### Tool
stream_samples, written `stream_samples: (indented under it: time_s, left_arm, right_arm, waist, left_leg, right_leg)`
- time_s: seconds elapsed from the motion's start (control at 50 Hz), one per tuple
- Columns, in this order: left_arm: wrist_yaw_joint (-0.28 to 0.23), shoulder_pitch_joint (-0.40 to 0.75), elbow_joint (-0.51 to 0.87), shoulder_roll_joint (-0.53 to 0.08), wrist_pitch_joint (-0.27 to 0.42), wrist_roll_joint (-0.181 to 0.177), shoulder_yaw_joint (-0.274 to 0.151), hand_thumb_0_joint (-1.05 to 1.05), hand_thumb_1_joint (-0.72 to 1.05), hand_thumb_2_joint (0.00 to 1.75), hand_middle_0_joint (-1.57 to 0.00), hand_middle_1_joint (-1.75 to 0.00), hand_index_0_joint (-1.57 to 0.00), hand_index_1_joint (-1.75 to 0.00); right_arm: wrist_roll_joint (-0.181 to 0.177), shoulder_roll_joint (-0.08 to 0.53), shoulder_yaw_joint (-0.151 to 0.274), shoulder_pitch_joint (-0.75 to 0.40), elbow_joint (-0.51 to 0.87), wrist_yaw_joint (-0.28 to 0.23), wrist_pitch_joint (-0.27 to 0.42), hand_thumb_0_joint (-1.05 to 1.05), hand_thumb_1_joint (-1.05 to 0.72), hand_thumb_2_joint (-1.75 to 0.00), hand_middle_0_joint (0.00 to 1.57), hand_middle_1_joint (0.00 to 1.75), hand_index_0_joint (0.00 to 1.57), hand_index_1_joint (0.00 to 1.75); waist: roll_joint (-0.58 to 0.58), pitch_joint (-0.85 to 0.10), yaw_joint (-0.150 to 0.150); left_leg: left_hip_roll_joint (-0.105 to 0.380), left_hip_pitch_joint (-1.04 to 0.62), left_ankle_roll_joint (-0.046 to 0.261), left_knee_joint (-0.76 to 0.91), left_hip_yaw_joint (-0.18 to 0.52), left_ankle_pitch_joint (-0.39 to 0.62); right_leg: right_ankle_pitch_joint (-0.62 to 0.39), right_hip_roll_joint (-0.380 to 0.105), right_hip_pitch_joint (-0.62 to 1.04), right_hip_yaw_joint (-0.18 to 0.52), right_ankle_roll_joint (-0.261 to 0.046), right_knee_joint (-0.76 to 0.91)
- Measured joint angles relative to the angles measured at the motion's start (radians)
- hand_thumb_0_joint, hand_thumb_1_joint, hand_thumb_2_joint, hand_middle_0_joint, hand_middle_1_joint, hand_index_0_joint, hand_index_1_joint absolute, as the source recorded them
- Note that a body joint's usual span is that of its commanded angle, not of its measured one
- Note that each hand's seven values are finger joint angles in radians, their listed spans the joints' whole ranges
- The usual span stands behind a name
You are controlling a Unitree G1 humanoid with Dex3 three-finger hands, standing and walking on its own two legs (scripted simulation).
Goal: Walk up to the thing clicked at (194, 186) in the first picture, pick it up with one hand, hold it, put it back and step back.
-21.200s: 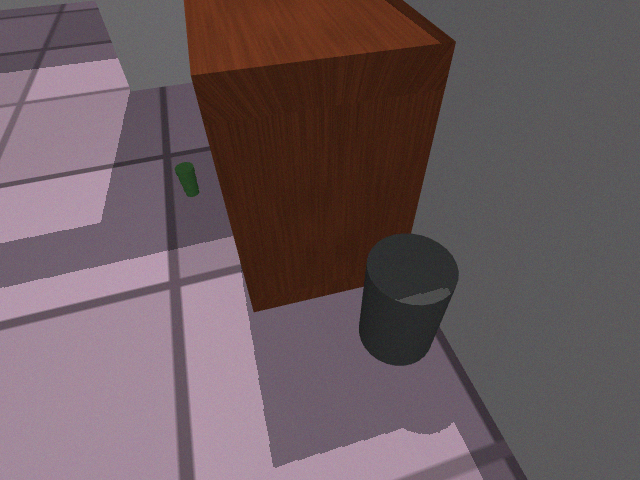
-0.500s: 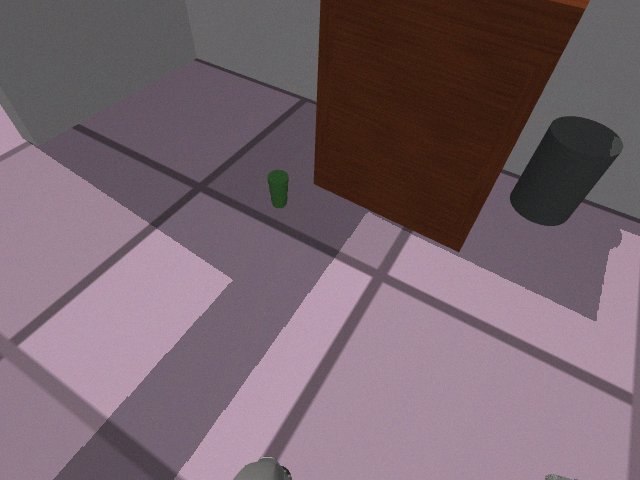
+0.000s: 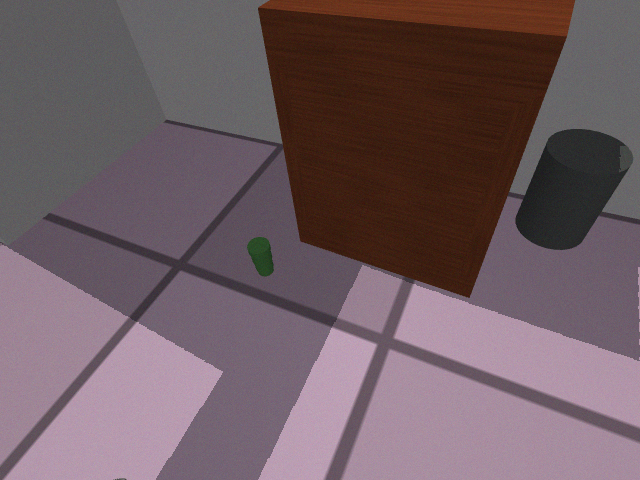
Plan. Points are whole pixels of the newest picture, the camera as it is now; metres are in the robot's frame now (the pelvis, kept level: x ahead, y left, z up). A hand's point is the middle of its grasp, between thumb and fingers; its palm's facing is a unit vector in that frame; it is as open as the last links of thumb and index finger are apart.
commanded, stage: walk up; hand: left
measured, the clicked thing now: (262, 258) +1.02 +0.29 -0.68
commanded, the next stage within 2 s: none
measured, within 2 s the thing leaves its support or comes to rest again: neither
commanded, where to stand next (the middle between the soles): +0.65 +0.05 m, yaw +1 degrees
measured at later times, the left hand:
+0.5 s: hand (141, 445) +0.23 +0.31 -0.16, palm faces +0.02 -0.94 -0.34, open 7.4 cm
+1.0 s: hand (180, 304) +0.45 +0.28 -0.11, palm faces -0.02 -0.91 -0.42, open 7.4 cm
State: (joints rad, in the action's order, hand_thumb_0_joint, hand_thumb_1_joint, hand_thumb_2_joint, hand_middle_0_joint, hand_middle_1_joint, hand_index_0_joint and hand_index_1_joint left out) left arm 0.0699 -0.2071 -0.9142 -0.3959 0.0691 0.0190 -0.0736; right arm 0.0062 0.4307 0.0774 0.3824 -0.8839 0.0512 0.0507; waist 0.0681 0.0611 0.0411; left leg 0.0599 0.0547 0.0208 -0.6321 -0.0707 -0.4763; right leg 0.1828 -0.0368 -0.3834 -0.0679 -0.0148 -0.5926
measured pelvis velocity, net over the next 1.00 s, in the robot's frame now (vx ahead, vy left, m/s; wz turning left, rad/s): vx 0.37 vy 0.01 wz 0.00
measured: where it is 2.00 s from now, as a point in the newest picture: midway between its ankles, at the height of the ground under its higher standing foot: (328, 376)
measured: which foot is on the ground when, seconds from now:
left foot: down 0.00-0.00, up 0.02-0.38, down 0.40-0.92, up 0.94-1.00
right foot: down 0.00-0.44, up 0.46-0.88, down 0.90-1.00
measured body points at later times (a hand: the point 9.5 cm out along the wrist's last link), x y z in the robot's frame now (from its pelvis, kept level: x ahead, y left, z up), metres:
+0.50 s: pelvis +0.20 +0.04 +0.00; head +0.22 +0.06 +0.45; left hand +0.23 +0.36 -0.13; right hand +0.32 -0.28 -0.08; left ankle +0.29 +0.14 -0.72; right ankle +0.11 -0.11 -0.67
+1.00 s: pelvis +0.37 +0.01 +0.01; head +0.39 -0.02 +0.46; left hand +0.45 +0.33 -0.08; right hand +0.41 -0.31 -0.13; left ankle +0.31 +0.13 -0.67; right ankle +0.43 -0.10 -0.72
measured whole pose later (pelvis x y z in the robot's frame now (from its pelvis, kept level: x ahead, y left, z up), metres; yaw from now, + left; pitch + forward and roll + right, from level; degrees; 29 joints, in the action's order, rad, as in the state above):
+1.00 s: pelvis +0.37 +0.01 +0.01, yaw +0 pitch -3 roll +1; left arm 0.04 -0.27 -0.88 -0.39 0.09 0.01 -0.05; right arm 0.01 0.42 0.05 0.34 -0.87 0.04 0.03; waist 0.05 0.08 0.01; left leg 0.01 0.28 0.04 -0.95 -0.03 -0.48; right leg 0.22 -0.04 -0.32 -0.05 -0.02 -0.59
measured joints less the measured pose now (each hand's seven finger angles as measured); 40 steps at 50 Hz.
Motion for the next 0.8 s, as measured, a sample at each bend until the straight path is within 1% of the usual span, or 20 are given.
stream_samples:
  time_s: [0.02, 0.06, 0.08, 0.12, 0.18, 0.24, 0.28, 0.32, 0.38, 0.4, 0.42, 0.44, 0.46, 0.5, 0.52, 0.54, 0.6, 0.66, 0.72, 0.8]
  left_arm:
    - [-0.004, 0.005, 0.012, 0.004, 0.011, 0.0, 0.003, 0.01, 0.9, 0.9, -0.2, -0.3, -0.2, -0.3]
    - [-0.013, 0.005, 0.034, 0.015, 0.025, -0.011, 0.011, 0.01, 0.9, 0.9, -0.2, -0.3, -0.2, -0.3]
    - [-0.018, -0.003, 0.042, 0.024, 0.028, -0.017, 0.015, 0.01, 0.9, 0.9, -0.2, -0.3, -0.2, -0.3]
    - [-0.027, -0.028, 0.049, 0.039, 0.031, -0.026, 0.026, 0.01, 0.9, 0.9, -0.2, -0.3, -0.2, -0.3]
    - [-0.033, -0.069, 0.042, 0.044, 0.026, -0.025, 0.036, 0.01, 0.9, 0.9, -0.2, -0.3, -0.21, -0.3]
    - [-0.033, -0.095, 0.04, 0.039, 0.018, -0.016, 0.037, 0.01, 0.9, 0.9, -0.21, -0.3, -0.21, -0.3]
    - [-0.032, -0.105, 0.046, 0.029, 0.016, -0.009, 0.033, 0.01, 0.9, 0.9, -0.21, -0.3, -0.21, -0.3]
    - [-0.031, -0.112, 0.052, 0.013, 0.017, -0.004, 0.028, 0.01, 0.9, 0.9, -0.21, -0.3, -0.21, -0.3]
    - [-0.03, -0.124, 0.053, -0.013, 0.014, -0.004, 0.021, 0.01, 0.9, 0.9, -0.21, -0.3, -0.21, -0.3]
    - [-0.03, -0.132, 0.052, -0.021, 0.012, -0.004, 0.019, 0.01, 0.9, 0.9, -0.21, -0.3, -0.21, -0.3]
    - [-0.032, -0.134, 0.047, -0.032, 0.008, -0.003, 0.017, 0.01, 0.9, 0.9, -0.21, -0.3, -0.21, -0.3]
    - [-0.037, -0.132, 0.039, -0.039, 0.0, -0.005, 0.014, 0.01, 0.9, 0.9, -0.21, -0.3, -0.21, -0.3]
    - [-0.041, -0.128, 0.032, -0.034, -0.009, -0.009, 0.013, 0.01, 0.9, 0.9, -0.2, -0.3, -0.21, -0.3]
    - [-0.047, -0.122, 0.02, -0.025, -0.023, -0.013, 0.024, 0.01, 0.9, 0.9, -0.2, -0.3, -0.2, -0.3]
    - [-0.047, -0.116, 0.016, -0.025, -0.027, -0.013, 0.03, 0.01, 0.9, 0.9, -0.2, -0.3, -0.2, -0.3]
    - [-0.045, -0.111, 0.014, -0.028, -0.028, -0.016, 0.034, 0.01, 0.9, 0.9, -0.2, -0.3, -0.2, -0.3]
    - [-0.034, -0.098, 0.023, -0.037, -0.025, -0.023, 0.032, 0.01, 0.9, 0.9, -0.2, -0.3, -0.2, -0.3]
    - [-0.023, -0.097, 0.03, -0.042, -0.024, -0.02, 0.027, 0.01, 0.9, 0.9, -0.2, -0.3, -0.2, -0.3]
    - [-0.013, -0.099, 0.021, -0.039, -0.032, -0.011, 0.023, 0.01, 0.9, 0.9, -0.2, -0.3, -0.2, -0.3]
    - [-0.004, -0.092, 0.007, -0.029, -0.037, -0.005, 0.019, 0.01, 0.9, 0.9, -0.2, -0.3, -0.2, -0.3]
  right_arm:
    - [-0.002, -0.008, -0.004, -0.006, -0.002, -0.004, -0.005, 0.01, -0.9, -0.9, 0.21, 0.3, 0.21, 0.3]
    - [-0.002, -0.019, -0.021, -0.022, -0.009, -0.009, -0.009, 0.01, -0.9, -0.9, 0.21, 0.3, 0.2, 0.3]
    - [-0.005, -0.02, -0.027, -0.034, -0.012, -0.011, -0.009, 0.01, -0.9, -0.9, 0.21, 0.3, 0.2, 0.3]
    - [-0.014, -0.016, -0.03, -0.061, -0.007, -0.01, -0.007, 0.01, -0.9, -0.9, 0.21, 0.3, 0.21, 0.3]
    - [-0.015, -0.011, -0.025, -0.1, 0.022, -0.002, -0.006, 0.01, -0.9, -0.9, 0.21, 0.3, 0.21, 0.3]
    - [-0.009, -0.009, -0.014, -0.125, 0.041, 0.008, -0.01, 0.01, -0.9, -0.9, 0.21, 0.3, 0.21, 0.3]
    - [-0.003, -0.01, -0.009, -0.133, 0.041, 0.016, -0.015, 0.01, -0.9, -0.9, 0.21, 0.3, 0.2, 0.3]
    - [0.003, -0.013, -0.006, -0.138, 0.034, 0.024, -0.016, 0.0, -0.9, -0.9, 0.2, 0.3, 0.2, 0.3]
    - [0.01, -0.019, -0.002, -0.14, 0.024, 0.034, -0.014, 0.01, -0.9, -0.9, 0.2, 0.3, 0.2, 0.3]
    - [0.012, -0.018, -0.001, -0.137, 0.024, 0.035, -0.009, 0.01, -0.9, -0.9, 0.21, 0.3, 0.2, 0.3]
    - [0.016, -0.024, 0.001, -0.139, 0.022, 0.033, -0.002, 0.01, -0.9, -0.9, 0.21, 0.3, 0.2, 0.3]
    - [0.023, -0.031, 0.002, -0.146, 0.023, 0.029, 0.007, 0.01, -0.9, -0.9, 0.21, 0.3, 0.21, 0.3]
    - [0.027, -0.03, 0.002, -0.148, 0.033, 0.024, 0.016, 0.0, -0.9, -0.9, 0.21, 0.3, 0.21, 0.3]
    - [0.011, -0.033, 0.0, -0.146, 0.049, 0.016, 0.026, 0.0, -0.9, -0.9, 0.21, 0.3, 0.21, 0.3]
    - [0.003, -0.038, -0.003, -0.14, 0.052, 0.012, 0.027, 0.0, -0.9, -0.9, 0.21, 0.3, 0.21, 0.3]
    - [-0.001, -0.045, -0.008, -0.133, 0.052, 0.007, 0.027, 0.0, -0.9, -0.9, 0.21, 0.3, 0.21, 0.3]
    - [-0.006, -0.058, -0.023, -0.103, 0.046, 0.0, 0.029, 0.0, -0.9, -0.9, 0.21, 0.3, 0.21, 0.3]
    - [-0.004, -0.058, -0.027, -0.075, 0.04, 0.0, 0.027, 0.0, -0.9, -0.9, 0.21, 0.3, 0.21, 0.3]
    - [0.0, -0.05, -0.025, -0.05, 0.037, 0.002, 0.026, 0.0, -0.9, -0.9, 0.21, 0.3, 0.21, 0.3]
    - [0.001, -0.03, -0.019, -0.024, 0.035, 0.005, 0.019, 0.01, -0.9, -0.9, 0.21, 0.3, 0.21, 0.3]
  waist:
    - [0.002, 0.008, -0.005]
    - [-0.019, 0.018, -0.03]
    - [-0.023, 0.02, -0.04]
    - [-0.019, 0.022, -0.054]
    - [-0.01, 0.022, -0.059]
    - [-0.005, 0.023, -0.057]
    - [-0.011, 0.023, -0.061]
    - [-0.022, 0.024, -0.07]
    - [-0.046, 0.014, -0.079]
    - [-0.055, 0.007, -0.078]
    - [-0.081, 0.006, -0.074]
    - [-0.112, 0.014, -0.073]
    - [-0.12, 0.02, -0.069]
    - [-0.108, 0.027, -0.048]
    - [-0.107, 0.029, -0.04]
    - [-0.111, 0.03, -0.034]
    - [-0.13, 0.031, -0.028]
    - [-0.133, 0.032, -0.026]
    - [-0.125, 0.026, -0.022]
    - [-0.099, 0.016, -0.01]
  left_leg:
    - [-0.005, 0.05, 0.008, -0.129, 0.028, 0.0]
    - [-0.05, 0.155, 0.014, -0.356, 0.059, -0.005]
    - [-0.067, 0.206, 0.015, -0.432, 0.073, 0.009]
    - [-0.077, 0.29, 0.017, -0.486, 0.1, 0.057]
    - [-0.059, 0.387, 0.009, -0.434, 0.138, 0.14]
    - [-0.036, 0.449, -0.013, -0.317, 0.149, 0.201]
    - [-0.017, 0.463, -0.022, -0.205, 0.125, 0.24]
    - [0.0, 0.453, -0.023, -0.095, 0.092, 0.288]
    - [0.009, 0.402, -0.007, 0.02, 0.055, 0.332]
    - [0.006, 0.374, 0.0, 0.051, 0.045, 0.337]
    - [-0.011, 0.363, 0.005, 0.046, 0.033, 0.353]
    - [-0.031, 0.358, 0.01, 0.015, 0.011, 0.327]
    - [-0.036, 0.358, 0.014, -0.018, 0.0, 0.293]
    - [-0.028, 0.336, 0.024, -0.035, 0.002, 0.254]
    - [-0.026, 0.314, 0.026, -0.018, 0.004, 0.251]
    - [-0.027, 0.287, 0.023, 0.011, 0.002, 0.255]
    - [-0.041, 0.212, 0.023, 0.107, -0.006, 0.275]
    - [-0.051, 0.153, 0.029, 0.165, -0.016, 0.273]
    - [-0.058, 0.106, 0.03, 0.198, -0.029, 0.257]
    - [-0.059, 0.067, 0.02, 0.199, -0.038, 0.212]
  right_leg:
    - [0.027, 0.0, 0.007, -0.009, -0.001, -0.023]
    - [0.058, -0.016, 0.039, -0.001, -0.008, -0.03]
    - [0.061, -0.02, 0.065, 0.002, -0.008, -0.01]
    - [0.056, -0.019, 0.124, 0.005, -0.005, 0.048]
    - [0.057, -0.004, 0.194, 0.003, -0.005, 0.115]
    - [0.077, 0.009, 0.25, -0.015, -0.005, 0.149]
    - [0.102, 0.013, 0.279, -0.03, -0.001, 0.154]
    - [0.135, 0.015, 0.303, -0.042, 0.008, 0.143]
    - [0.207, 0.01, 0.328, -0.053, 0.026, 0.097]
    - [0.239, 0.004, 0.331, -0.054, 0.033, 0.067]
    - [0.279, -0.018, 0.323, -0.05, 0.03, 0.014]
    - [0.302, -0.049, 0.295, -0.032, 0.011, -0.078]
    - [0.312, -0.046, 0.246, 0.007, -0.005, -0.203]
    - [0.32, 0.0, 0.141, 0.057, -0.028, -0.428]
    - [0.3, 0.016, 0.093, 0.07, -0.033, -0.499]
    - [0.268, 0.023, 0.051, 0.082, -0.035, -0.535]
    - [0.178, 0.002, -0.048, 0.099, -0.028, -0.506]
    - [0.116, -0.029, -0.099, 0.101, -0.004, -0.402]
    - [0.08, -0.054, -0.115, 0.09, 0.014, -0.278]
    - [0.019, -0.065, -0.088, 0.066, 0.01, -0.113]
